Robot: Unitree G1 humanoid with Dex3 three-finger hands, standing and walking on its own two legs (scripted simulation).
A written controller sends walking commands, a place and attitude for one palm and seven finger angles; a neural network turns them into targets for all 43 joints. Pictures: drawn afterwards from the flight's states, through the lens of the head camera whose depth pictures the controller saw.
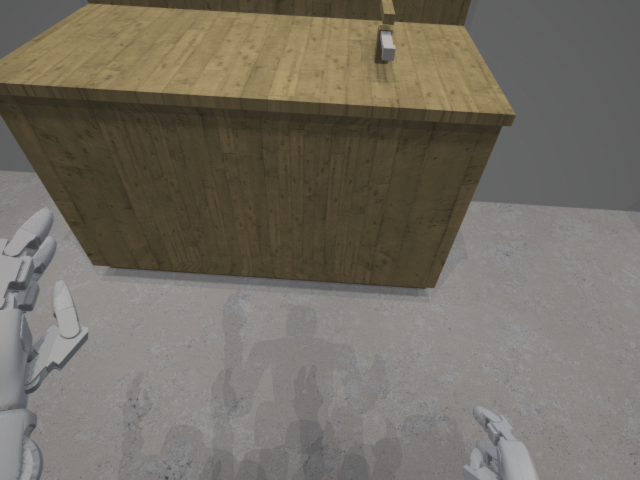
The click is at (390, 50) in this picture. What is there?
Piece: tap's lever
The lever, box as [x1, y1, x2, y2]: [382, 44, 395, 60]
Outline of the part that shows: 383,44 382,59 393,60 395,49 394,45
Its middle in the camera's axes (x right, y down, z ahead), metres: +0.16 -0.45 +0.93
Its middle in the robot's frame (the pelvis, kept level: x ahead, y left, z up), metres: +1.02 -0.09 +0.12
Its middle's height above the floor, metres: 0.89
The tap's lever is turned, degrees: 0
